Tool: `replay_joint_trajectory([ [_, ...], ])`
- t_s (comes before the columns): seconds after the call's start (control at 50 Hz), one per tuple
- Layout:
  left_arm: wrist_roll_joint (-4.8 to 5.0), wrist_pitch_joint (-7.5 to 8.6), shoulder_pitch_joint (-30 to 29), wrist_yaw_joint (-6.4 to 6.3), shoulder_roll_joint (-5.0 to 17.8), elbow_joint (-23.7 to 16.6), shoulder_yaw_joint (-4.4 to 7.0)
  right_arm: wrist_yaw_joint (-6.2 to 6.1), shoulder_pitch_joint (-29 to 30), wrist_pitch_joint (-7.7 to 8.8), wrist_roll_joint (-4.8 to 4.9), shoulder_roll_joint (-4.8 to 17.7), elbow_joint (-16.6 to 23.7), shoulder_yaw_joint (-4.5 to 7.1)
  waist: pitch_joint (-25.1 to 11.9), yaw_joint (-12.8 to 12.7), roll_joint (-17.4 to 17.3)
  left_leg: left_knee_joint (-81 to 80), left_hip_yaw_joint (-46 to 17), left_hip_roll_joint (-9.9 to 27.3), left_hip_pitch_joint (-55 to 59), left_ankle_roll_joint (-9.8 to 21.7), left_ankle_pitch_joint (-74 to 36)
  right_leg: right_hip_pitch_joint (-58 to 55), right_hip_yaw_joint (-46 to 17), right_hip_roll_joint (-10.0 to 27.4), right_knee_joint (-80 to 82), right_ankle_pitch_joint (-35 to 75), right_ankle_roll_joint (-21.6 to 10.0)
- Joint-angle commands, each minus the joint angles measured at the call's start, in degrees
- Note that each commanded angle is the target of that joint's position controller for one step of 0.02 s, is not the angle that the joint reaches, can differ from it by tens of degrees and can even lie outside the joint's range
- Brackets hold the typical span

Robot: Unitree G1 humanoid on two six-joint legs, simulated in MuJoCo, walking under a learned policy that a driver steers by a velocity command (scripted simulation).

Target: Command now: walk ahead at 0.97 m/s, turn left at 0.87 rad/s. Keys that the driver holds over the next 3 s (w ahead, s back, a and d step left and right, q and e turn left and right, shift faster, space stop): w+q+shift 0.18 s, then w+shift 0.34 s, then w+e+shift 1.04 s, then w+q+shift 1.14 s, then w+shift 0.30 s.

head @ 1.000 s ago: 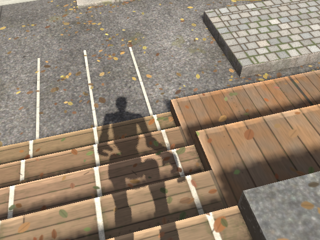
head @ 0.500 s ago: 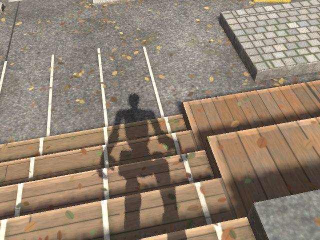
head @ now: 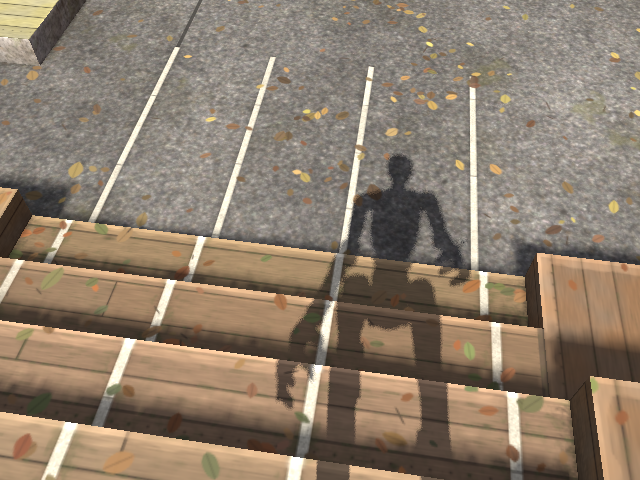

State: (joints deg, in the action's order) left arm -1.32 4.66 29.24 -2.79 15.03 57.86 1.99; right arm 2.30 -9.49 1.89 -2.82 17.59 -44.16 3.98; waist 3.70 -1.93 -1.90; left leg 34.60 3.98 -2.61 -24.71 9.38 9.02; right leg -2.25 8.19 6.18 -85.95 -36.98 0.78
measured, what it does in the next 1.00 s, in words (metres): goes down: right foot 0.15 m lower, then left foot 0.15 m lower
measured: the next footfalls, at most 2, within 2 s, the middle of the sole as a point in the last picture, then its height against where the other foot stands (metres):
right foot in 0.38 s outside the picture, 0.15 m lower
left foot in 0.72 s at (235, 396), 0.15 m lower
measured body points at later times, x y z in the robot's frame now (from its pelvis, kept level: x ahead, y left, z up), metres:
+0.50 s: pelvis +0.43 +0.03 -0.18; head +0.41 +0.04 +0.27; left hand +0.26 +0.25 -0.32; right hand +0.67 -0.15 -0.27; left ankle +0.42 +0.15 -0.76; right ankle +0.42 -0.07 -0.87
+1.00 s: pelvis +0.85 +0.19 -0.35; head +0.87 +0.18 +0.10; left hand +0.95 +0.48 -0.46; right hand +0.80 -0.09 -0.49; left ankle +0.70 +0.26 -1.02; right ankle +1.01 +0.08 -1.03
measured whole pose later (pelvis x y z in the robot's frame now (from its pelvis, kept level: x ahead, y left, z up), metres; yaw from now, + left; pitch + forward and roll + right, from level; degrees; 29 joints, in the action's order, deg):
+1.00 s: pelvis +0.85 +0.19 -0.35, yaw +4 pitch +0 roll +2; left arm -1.9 1.6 9.4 2.3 17.9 50.5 5.8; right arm -1.0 -26.8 7.1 -1.0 14.3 -61.4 3.7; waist 2.5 1.8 0.9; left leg 52.6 13.0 2.7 -9.2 0.3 42.6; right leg 39.7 2.0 4.6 -49.6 18.8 -6.4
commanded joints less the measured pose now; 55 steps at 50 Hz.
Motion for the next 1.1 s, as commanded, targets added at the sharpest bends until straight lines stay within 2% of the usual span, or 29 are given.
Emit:
replay_joint_trajectory([
  [0.02, 0.32, 2.45, -4.4, 0.44, 6.8, -13.2, 0.43, -1.78, -24.8, -0.92, 2.97, 17.1, -4.3, 4.92, -26.9, 9.3, -5.8, 1.0, -34.6, 19.0, 63.8, 17.5, -36.0, 55.8, -12.1, -3.9, -25.4, 2.4, 0.0],
  [0.08, -4.24, 0.42, -10.3, 1.25, 8.8, -10.9, 1.08, -2.64, -16.5, -0.56, 2.24, 11.5, -5.0, 3.45, -4.4, 2.7, 6.5, -10.9, -48.3, 18.6, 28.2, 17.9, 0.4, 54.3, -15.3, 0.6, -7.9, 1.5, 0.4],
  [0.12, -2.87, -1.67, -16.9, 1.83, 6.6, -12.8, 1.08, -2.75, -13.2, 1.02, 2.73, 6.7, -4.8, 1.54, 3.4, -0.4, 10.7, -13.3, -34.4, 11.3, -1.6, 13.3, 3.1, 39.1, -14.8, 2.7, 20.0, 15.2, 3.8],
  [0.16, -2.67, -1.92, -13.3, 2.45, 4.4, -10.8, 0.54, -2.87, -12.3, 1.75, 0.88, 7.8, -5.5, 1.64, 1.1, -1.1, -0.4, -10.9, -30.4, 7.1, -7.9, 12.5, -14.5, 27.7, -9.8, -0.3, 21.9, 34.5, 3.7],
  [0.22, -1.83, 0.02, -18.5, 4.22, 2.7, -12.7, 0.17, -3.26, -9.9, 2.83, 4.31, 1.4, -6.0, -0.59, -2.6, 0.2, 2.7, -1.2, -19.0, -4.0, -15.1, 3.1, 4.0, 12.9, -7.8, -3.8, 44.1, 71.9, 0.0],
  [0.3, -0.3, 0.07, -11.1, 4.4, 3.4, -10.9, 0.34, -3.47, -11.3, 1.4, 2.05, 3.7, -6.9, -0.32, -3.0, -0.5, -4.1, 15.9, -19.1, -2.5, -8.0, 2.1, -2.8, 7.5, -5.7, -9.1, 40.5, 63.2, -1.8],
  [0.36, -0.21, 0.06, 25.3, 1.97, 8.7, -0.3, 3.95, -3.06, 1.5, 1.21, 0.99, 4.4, -5.6, 0.44, -4.9, -22.9, 4.8, 73.5, -12.9, -6.3, -15.0, 0.0, -15.0, -16.9, -8.2, -3.0, 59.0, 60.6, -7.7],
  [0.38, 1.19, 0.23, 21.8, 2.67, 7.0, 0.1, 3.11, -3.9, 7.6, 1.52, 0.8, -2.5, -2.9, -0.75, 4.1, -21.4, 10.0, 94.1, -8.8, -14.4, -25.9, -0.1, 28.4, -9.4, -14.8, 2.6, 62.3, 60.1, -8.9],
  [0.4, -0.36, 1.66, 10.6, 3.69, 3.6, -2.3, 0.28, -4.31, -4.6, 2.76, 4.26, -7.1, 2.8, -2.47, 4.1, -1.4, 11.2, 82.0, -16.9, -9.3, -42.1, 1.4, 24.3, -15.7, -29.8, 10.9, 47.4, 77.6, -8.1],
  [0.42, -1.62, 1.97, 5.7, 4.08, 5.7, -3.2, 1.78, -4.32, -11.2, 2.6, 2.94, -5.0, 0.1, -2.66, 0.6, 2.9, 8.8, 72.8, -18.3, -3.6, -47.4, 1.3, 18.1, -16.4, -36.8, 17.2, 53.6, 53.0, -13.4],
  [0.44, -1.3, 2.46, 6.8, 4.8, 2.0, -3.0, 1.2, -4.48, -8.5, 1.67, 0.55, -3.1, -3.4, -2.54, 4.5, 0.6, -0.2, 72.2, -17.1, -2.3, -45.3, 0.6, 18.2, -4.9, -34.9, 15.1, 54.7, 42.8, -15.0],
  [0.48, -1.99, 5.13, -7.2, 3.09, 6.6, -5.6, 1.15, -3.14, 3.7, 1.03, -2.09, -0.6, 4.2, -2.67, 10.6, 8.0, 6.7, 37.1, -21.9, 4.5, -35.5, -4.2, 0.6, 25.6, -42.0, 16.6, 65.5, 13.8, -13.4],
  [0.5, -1.82, 5.37, -11.7, 2.17, 4.6, -6.0, 0.35, -1.71, 5.9, 0.52, -0.89, 1.9, 2.6, -1.54, 12.3, 8.0, -0.5, 24.9, -18.7, 3.7, -13.3, -6.3, -16.0, 46.2, -31.1, 8.8, 68.8, 7.0, -12.8],
  [0.54, -0.25, 5.07, -5.9, 2.79, 12.6, -4.2, 2.18, -0.87, -5.6, -1.6, -0.44, 2.9, -3.1, -0.35, 4.1, 9.7, 4.8, 40.4, -6.6, 1.2, 1.1, -6.7, -13.5, 46.9, -31.8, 11.9, 60.7, 22.7, -15.2],
  [0.58, 2.51, 5.57, 0.4, 2.45, 3.9, -1.4, 0.13, 0.04, 9.0, 1.19, 0.02, -0.5, 0.0, -1.78, 8.6, 3.8, -1.3, 21.1, -5.7, 4.2, -11.7, -5.1, -33.6, 35.0, -25.3, 3.1, 52.2, 8.2, -13.8],
  [0.64, 0.34, 2.7, 3.5, 2.52, 5.6, -0.8, 1.06, 0.84, 17.1, 3.24, 1.65, -1.6, 1.1, -3.31, 7.2, -5.0, 3.6, -2.3, 1.5, 2.7, 7.2, -7.7, -32.6, 32.5, -19.6, -2.1, 48.7, 11.4, -11.3],
  [0.68, -1.25, -0.31, 7.9, 1.51, 4.6, 1.5, 0.99, -0.25, 7.0, 2.98, 2.54, -0.5, -1.8, -2.15, 4.9, -2.5, 4.9, -9.3, -0.4, 2.8, 13.5, -8.4, -24.2, 21.9, -19.9, -1.7, 34.8, 25.1, -12.1],
  [0.72, 0.29, -1.77, 6.3, 0.84, 8.5, 2.0, 2.53, -1.66, -15.5, 2.83, 0.51, 5.1, -8.0, 0.68, -5.3, 9.6, 2.8, -11.2, -5.6, 7.0, 35.8, -4.8, -21.7, 26.5, -16.7, -3.7, -0.1, 36.6, -11.7],
  [0.74, 1.52, -1.26, 4.7, 1.0, 4.7, 0.6, 2.62, -1.17, -21.8, 3.0, -1.01, 7.6, -9.4, 1.35, -9.9, 10.6, -3.2, 1.0, -12.1, 15.2, 49.3, -2.6, -34.2, 42.5, -14.9, -9.4, -20.9, -1.8, -10.5],
  [0.76, 2.95, -0.88, 11.3, -0.11, 2.2, -1.1, 1.74, -0.43, -23.5, 3.01, -0.58, 6.5, -8.8, 0.86, -19.1, 6.7, -2.9, 12.1, -21.1, 25.5, 60.6, -2.5, -48.2, 52.3, -17.9, -5.3, -23.3, -2.1, -10.2],
  [0.78, 2.26, -0.79, 7.5, -0.48, 2.9, -2.7, 1.47, -0.6, -22.8, 2.85, 1.22, 9.7, -9.6, 2.62, -22.9, 8.6, -7.9, 3.7, -32.8, 31.6, 58.8, 4.2, -16.5, 60.1, -15.4, -3.5, -22.9, 4.2, -9.2],
  [0.8, 0.45, -1.1, -0.2, 0.08, 5.1, -3.6, 2.35, -1.23, -18.5, 3.3, 0.74, 4.5, -8.6, 1.73, -14.4, 7.9, -0.6, -5.2, -30.1, 27.6, 43.5, 4.0, 6.6, 58.7, -14.8, 0.0, -9.4, 13.9, -8.6],
  [0.86, -2.2, -3.13, -9.1, 2.53, 1.7, -4.5, 3.84, -2.24, -14.4, 5.39, 0.4, -0.1, -11.5, 0.13, 3.5, 2.8, 2.4, -1.9, -18.5, 23.7, 10.0, 1.0, -13.3, 46.7, -16.2, 2.2, 11.2, 23.3, -6.1],
  [0.92, -2.84, -4.68, -10.7, 3.19, -0.8, -7.5, 3.03, -2.5, -10.9, 5.7, 1.25, 2.2, -11.2, 0.61, 1.7, 0.0, -4.1, -0.2, -11.7, 23.1, 6.2, -0.8, -16.2, 43.7, -9.1, 1.1, 16.6, 31.5, -6.0],
  [0.96, -0.31, -2.67, -13.8, 5.47, -1.9, -8.1, 2.53, -3.04, -8.2, 7.18, 2.02, -5.7, -12.1, -1.3, 0.8, -2.1, -1.6, 4.3, 2.4, 14.7, -4.3, -7.4, 7.0, 30.9, -7.6, -0.8, 40.2, 66.6, -7.6],
  [0.98, 0.02, -2.26, -16.1, 6.93, -3.3, -8.3, 1.75, -3.62, -6.8, 7.32, 2.6, -3.8, -11.9, -1.3, 0.8, -1.5, -1.0, 2.9, 6.4, 12.9, -9.8, -8.6, 10.4, 20.4, -2.9, -3.6, 44.1, 73.1, -7.8],
  [1.04, 0.91, -4.77, -10.2, 5.66, 0.7, -6.4, 2.44, -4.51, -7.4, 6.21, 1.99, 1.6, -12.8, -0.2, -2.4, -4.5, -2.7, 18.5, 11.2, 13.2, -9.0, -8.0, -14.7, 1.1, 9.7, -12.3, 38.6, 65.5, -8.5],
  [1.08, 0.2, -6.18, 17.2, 2.74, 7.9, 0.9, 5.31, -3.9, 1.3, 4.79, 2.28, 6.9, -10.6, 0.79, -11.4, -21.4, 3.2, 60.1, 10.6, 13.2, -12.0, -9.5, -33.8, -20.9, 2.9, -9.7, 42.3, 56.5, -16.5],
  [1.1, 0.73, -5.62, 15.5, 3.5, 10.1, 0.3, 5.59, -4.71, 2.1, 2.08, 1.68, 3.7, -11.8, 0.84, 0.4, -22.9, 12.0, 89.7, 10.3, 3.4, -16.2, -8.1, 16.9, -10.6, -7.7, -5.1, 65.8, 45.9, -21.4],
])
